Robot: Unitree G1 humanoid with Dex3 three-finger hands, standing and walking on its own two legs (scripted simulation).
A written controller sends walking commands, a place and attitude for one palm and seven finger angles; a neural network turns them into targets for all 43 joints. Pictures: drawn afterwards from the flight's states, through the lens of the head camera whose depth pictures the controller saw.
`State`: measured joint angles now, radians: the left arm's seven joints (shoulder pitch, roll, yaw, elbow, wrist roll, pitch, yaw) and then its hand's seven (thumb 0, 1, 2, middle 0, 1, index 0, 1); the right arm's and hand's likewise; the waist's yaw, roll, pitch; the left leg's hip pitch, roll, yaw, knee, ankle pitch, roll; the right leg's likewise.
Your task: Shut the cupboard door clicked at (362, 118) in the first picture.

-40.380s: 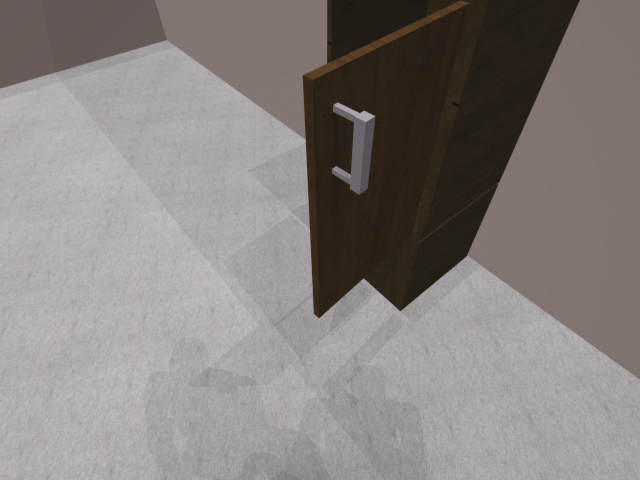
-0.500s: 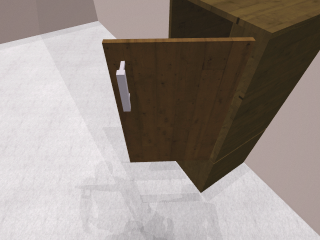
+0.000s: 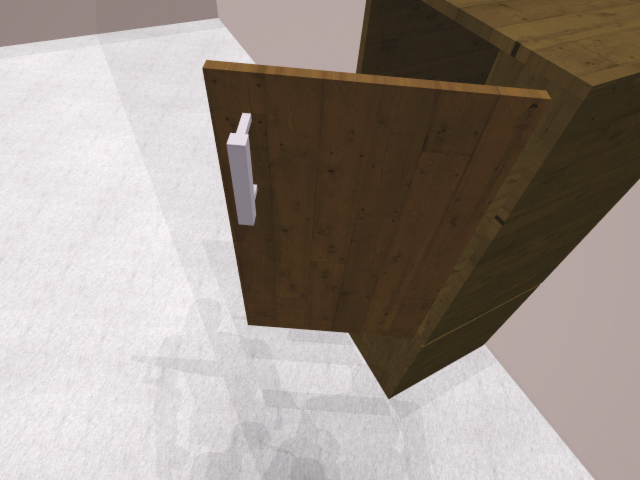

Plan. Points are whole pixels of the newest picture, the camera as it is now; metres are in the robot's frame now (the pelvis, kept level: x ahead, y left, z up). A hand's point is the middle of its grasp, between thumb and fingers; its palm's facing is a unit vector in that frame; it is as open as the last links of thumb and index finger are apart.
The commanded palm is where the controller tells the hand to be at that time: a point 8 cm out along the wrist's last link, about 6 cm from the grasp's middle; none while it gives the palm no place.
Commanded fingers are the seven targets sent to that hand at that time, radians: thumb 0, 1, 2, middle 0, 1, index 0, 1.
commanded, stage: shuffle to correct the standing spot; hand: left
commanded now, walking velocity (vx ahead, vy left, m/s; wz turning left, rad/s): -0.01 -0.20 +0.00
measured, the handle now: (246, 171) +0.43 +0.13 +0.15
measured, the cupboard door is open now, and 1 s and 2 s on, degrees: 59 59 59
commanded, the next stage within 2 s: come to a stop and stand still in 0.10 s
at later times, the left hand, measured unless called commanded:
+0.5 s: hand out of the picture +0.00 +0.09 -0.16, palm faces +0.10 -0.98 -0.19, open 7.4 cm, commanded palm none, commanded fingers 0.00 0.90 0.90 -0.20 -0.30 -0.20 -0.30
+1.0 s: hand out of the picture -0.04 +0.15 -0.16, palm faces +0.09 -0.98 -0.17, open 7.4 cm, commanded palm none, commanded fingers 0.00 0.90 0.90 -0.20 -0.30 -0.20 -0.30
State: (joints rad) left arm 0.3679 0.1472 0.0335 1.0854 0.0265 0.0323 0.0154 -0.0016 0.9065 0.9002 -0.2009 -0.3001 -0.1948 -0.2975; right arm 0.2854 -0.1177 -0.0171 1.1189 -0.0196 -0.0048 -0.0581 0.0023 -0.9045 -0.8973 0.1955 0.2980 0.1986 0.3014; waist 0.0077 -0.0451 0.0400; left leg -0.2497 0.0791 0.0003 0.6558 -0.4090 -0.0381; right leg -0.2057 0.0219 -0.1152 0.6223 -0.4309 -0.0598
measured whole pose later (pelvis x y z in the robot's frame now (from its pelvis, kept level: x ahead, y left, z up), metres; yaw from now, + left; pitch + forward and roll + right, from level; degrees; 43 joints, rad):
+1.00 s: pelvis -0.02 -0.02 +0.02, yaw +1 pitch -1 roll +0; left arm 0.32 0.16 0.01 1.11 0.01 0.00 0.03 0.00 0.91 0.90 -0.20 -0.30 -0.19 -0.30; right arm 0.27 -0.15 0.00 1.11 -0.01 -0.01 -0.04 0.00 -0.93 -0.90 0.19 0.30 0.20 0.30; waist 0.04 -0.03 0.02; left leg -0.16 0.01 0.03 0.44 -0.25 0.00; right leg -0.17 0.00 -0.10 0.43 -0.23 -0.04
